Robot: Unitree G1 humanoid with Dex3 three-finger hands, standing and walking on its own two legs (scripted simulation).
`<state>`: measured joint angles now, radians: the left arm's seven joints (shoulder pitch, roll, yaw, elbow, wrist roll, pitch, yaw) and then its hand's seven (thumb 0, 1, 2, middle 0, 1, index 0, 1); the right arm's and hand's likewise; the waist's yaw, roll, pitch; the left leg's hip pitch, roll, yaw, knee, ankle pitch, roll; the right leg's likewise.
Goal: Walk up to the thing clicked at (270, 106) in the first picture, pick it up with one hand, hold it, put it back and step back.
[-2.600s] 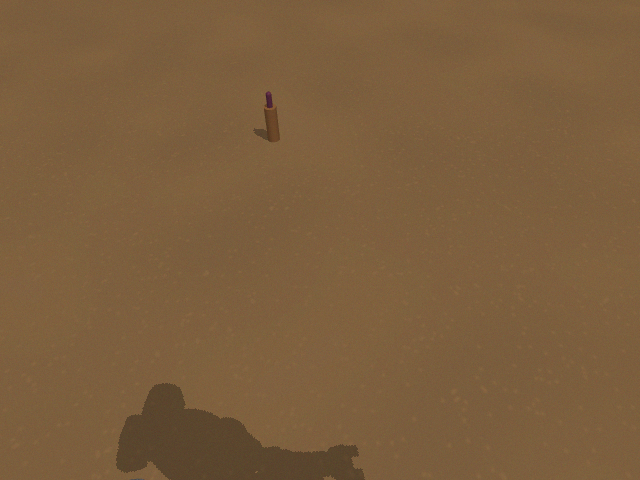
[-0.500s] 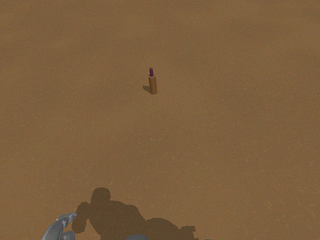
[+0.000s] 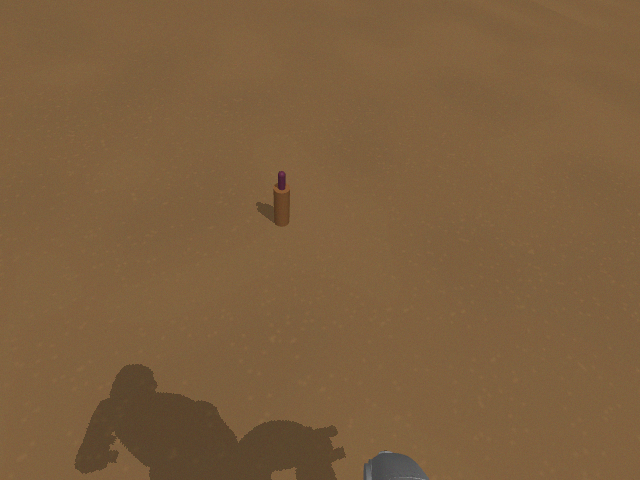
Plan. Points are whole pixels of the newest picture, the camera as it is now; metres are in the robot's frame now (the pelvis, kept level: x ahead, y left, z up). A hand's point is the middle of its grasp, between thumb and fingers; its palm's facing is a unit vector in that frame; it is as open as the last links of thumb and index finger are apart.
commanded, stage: walk up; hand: left
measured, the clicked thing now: (281, 198) +1.19 +0.16 -0.63
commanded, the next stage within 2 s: none
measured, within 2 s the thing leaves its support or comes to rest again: neither
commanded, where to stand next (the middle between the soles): +0.85 -0.05 m, yaw +2 degrees
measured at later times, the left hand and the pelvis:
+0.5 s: hand (202, 341) +0.32 +0.21 -0.12, palm faces -0.01 -0.92 -0.39, open 7.4 cm; pelvis +0.23 -0.06 +0.00, yaw +1 degrees
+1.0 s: hand (203, 273) +0.47 +0.24 -0.15, palm faces -0.04 -0.94 -0.34, open 7.4 cm; pelvis +0.43 -0.03 +0.00, yaw +0 degrees
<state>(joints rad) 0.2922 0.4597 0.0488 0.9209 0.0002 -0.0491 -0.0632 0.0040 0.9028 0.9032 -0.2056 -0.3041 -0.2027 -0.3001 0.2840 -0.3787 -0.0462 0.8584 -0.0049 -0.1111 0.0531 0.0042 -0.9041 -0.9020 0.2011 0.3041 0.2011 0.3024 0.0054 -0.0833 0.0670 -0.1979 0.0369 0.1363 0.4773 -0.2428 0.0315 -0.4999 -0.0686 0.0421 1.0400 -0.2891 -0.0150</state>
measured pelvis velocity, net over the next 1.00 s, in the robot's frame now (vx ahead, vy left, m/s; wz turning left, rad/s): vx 0.43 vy -0.03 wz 0.01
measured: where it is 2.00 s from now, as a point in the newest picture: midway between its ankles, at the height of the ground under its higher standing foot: (329, 306)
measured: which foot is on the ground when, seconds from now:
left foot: down 0.00-0.28, up 0.30-0.70, down 0.72-1.00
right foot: up 0.00-0.24, down 0.26-0.76, up 0.78-1.00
